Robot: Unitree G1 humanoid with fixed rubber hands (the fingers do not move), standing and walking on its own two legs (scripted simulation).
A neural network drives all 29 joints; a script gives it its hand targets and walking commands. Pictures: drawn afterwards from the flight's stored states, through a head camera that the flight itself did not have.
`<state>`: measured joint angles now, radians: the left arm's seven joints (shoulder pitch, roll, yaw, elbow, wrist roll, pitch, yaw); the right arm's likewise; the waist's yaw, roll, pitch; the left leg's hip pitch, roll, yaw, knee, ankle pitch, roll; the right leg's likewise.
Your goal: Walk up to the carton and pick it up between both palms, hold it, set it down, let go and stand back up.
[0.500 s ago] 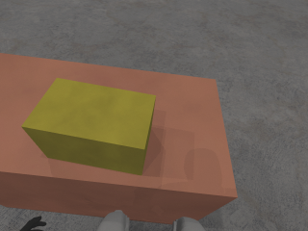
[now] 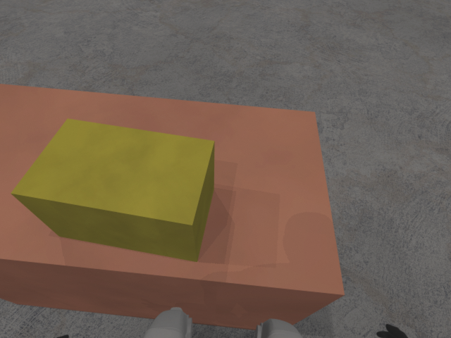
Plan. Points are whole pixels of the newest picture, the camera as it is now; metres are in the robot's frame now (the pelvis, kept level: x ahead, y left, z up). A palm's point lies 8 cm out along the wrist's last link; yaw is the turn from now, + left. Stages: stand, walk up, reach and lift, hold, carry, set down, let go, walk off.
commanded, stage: walk up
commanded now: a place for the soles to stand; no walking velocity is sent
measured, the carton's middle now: (133, 191) +0.37 +0.19 +0.00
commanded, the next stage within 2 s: none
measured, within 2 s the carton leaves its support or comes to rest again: neither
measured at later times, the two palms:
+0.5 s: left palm out of the picture +0.05 +0.29 -0.09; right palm out of the picture +0.07 -0.34 -0.10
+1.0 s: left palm out of the picture +0.07 +0.29 -0.09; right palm out of the picture +0.05 -0.34 -0.10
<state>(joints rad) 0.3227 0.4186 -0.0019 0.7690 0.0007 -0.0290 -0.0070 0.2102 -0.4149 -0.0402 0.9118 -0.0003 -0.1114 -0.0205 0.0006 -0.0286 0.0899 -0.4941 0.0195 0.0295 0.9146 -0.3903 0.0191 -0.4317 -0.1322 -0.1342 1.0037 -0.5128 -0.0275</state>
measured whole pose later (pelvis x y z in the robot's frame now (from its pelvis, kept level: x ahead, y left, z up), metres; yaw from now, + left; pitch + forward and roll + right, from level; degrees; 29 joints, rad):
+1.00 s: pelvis -0.02 -0.02 +0.00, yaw +0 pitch -3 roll +1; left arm 0.25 0.43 0.00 0.77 0.00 -0.04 -0.01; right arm 0.20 -0.41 -0.04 0.95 0.00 -0.06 -0.02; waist 0.00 -0.03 0.12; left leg -0.51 0.03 0.02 1.01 -0.48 0.02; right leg -0.42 -0.12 -0.15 0.99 -0.52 -0.03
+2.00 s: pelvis -0.07 +0.10 -0.02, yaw +7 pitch -6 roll -4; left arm 0.27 0.53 0.00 0.77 0.00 -0.08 0.12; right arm 0.10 -0.47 -0.08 0.77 0.00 0.08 0.06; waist 0.00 0.10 0.22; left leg -0.48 0.05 -0.08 1.09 -0.53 -0.03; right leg -0.43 -0.27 -0.14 1.00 -0.43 0.00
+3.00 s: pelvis -0.08 +0.27 -0.01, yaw +1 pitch -4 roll +0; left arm 0.27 0.45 0.00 0.78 0.00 -0.07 0.04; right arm 0.17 -0.38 -0.08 0.91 0.00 -0.03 -0.01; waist 0.00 0.00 0.17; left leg -0.43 0.02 0.02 1.05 -0.60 0.02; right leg -0.49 -0.04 -0.03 1.01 -0.45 -0.01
